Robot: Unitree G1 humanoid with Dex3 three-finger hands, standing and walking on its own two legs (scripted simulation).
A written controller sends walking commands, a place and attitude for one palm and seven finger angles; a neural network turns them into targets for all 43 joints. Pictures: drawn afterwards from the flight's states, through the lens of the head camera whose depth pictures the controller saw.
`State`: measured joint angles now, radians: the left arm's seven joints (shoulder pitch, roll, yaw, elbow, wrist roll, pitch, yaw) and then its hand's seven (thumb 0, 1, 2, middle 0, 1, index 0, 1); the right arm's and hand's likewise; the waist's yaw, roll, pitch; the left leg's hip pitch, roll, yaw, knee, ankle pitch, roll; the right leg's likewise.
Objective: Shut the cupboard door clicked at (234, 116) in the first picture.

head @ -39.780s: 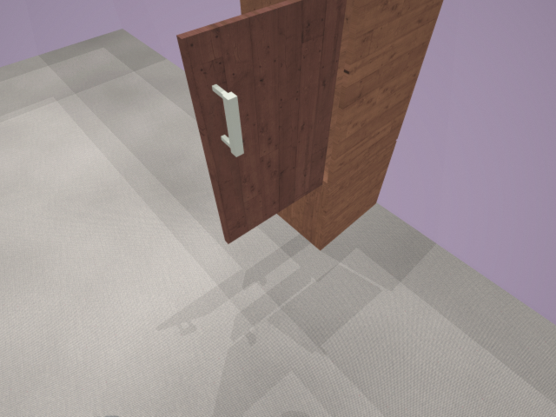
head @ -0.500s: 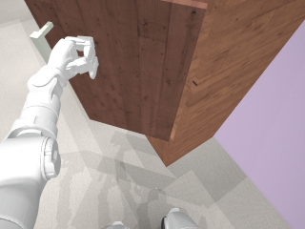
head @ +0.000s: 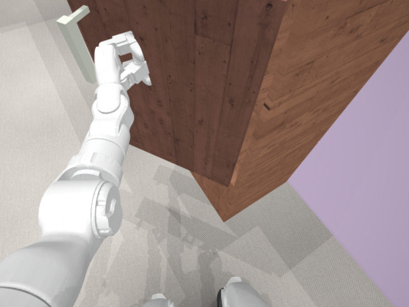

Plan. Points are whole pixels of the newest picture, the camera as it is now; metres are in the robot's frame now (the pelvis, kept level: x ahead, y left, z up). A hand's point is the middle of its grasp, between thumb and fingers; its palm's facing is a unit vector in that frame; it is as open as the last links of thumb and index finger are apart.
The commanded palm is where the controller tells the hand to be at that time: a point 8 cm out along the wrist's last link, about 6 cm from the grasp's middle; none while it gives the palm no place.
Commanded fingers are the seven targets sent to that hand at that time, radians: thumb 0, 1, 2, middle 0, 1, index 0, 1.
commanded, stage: pull the fist back off the door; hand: left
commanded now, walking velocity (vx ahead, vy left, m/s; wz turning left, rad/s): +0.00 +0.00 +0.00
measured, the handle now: (87, 47) +0.60 +0.17 +0.13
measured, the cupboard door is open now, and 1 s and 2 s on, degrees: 33 33 33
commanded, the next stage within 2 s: draw the hand back to the body in 0.64 s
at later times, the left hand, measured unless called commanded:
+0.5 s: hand (140, 106) +0.46 +0.07 +0.11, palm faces +0.01 -1.00 +0.02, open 3.1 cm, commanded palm +0.42 +0.12 +0.13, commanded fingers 0.00 0.90 0.90 -1.30 -1.50 -1.30 -1.50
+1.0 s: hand (115, 116) +0.41 +0.10 +0.15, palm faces +0.02 -1.00 -0.02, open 3.1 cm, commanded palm +0.37 +0.15 +0.15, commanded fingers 0.00 0.90 0.90 -1.30 -1.50 -1.30 -1.50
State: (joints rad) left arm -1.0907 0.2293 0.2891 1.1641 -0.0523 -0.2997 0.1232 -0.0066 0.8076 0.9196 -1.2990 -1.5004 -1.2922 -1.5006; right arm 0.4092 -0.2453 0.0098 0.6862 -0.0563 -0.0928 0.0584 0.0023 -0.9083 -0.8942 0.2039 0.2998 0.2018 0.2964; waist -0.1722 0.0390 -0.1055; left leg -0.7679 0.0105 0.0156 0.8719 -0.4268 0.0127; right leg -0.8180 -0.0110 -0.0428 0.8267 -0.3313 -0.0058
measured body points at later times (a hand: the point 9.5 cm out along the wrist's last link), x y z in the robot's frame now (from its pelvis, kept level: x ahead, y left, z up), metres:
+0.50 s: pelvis +0.01 -0.01 +0.02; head +0.07 -0.02 +0.47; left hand +0.45 +0.13 +0.11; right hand +0.06 -0.28 -0.10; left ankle -0.01 +0.11 -0.69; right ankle +0.03 -0.12 -0.69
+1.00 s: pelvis +0.02 -0.01 +0.03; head +0.03 -0.03 +0.48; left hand +0.40 +0.16 +0.15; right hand +0.11 -0.25 -0.09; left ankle -0.01 +0.11 -0.69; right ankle +0.03 -0.12 -0.69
